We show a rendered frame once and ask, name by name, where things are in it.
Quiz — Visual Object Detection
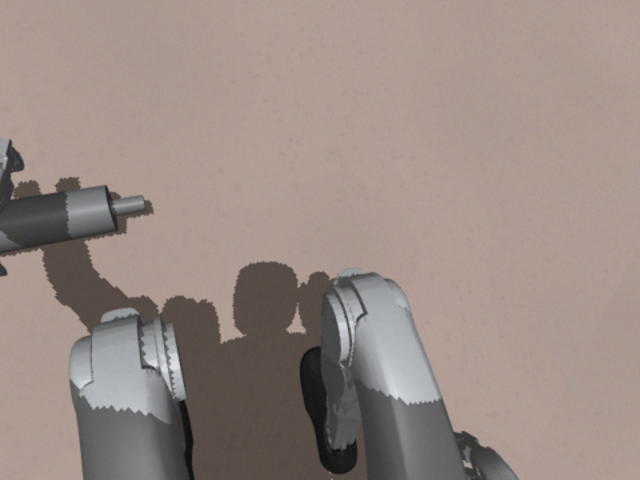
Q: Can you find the bottle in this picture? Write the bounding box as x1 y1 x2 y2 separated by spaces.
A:
0 185 146 253

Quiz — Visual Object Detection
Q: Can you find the right robot foot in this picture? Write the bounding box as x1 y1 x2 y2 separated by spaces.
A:
300 347 357 474

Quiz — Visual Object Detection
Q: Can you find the left robot hand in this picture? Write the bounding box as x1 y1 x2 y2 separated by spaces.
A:
0 139 24 277

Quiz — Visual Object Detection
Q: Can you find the left robot foot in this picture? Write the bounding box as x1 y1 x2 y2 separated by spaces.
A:
179 400 195 480

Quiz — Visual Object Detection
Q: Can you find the right robot hand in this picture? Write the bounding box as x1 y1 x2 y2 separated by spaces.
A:
454 431 519 480

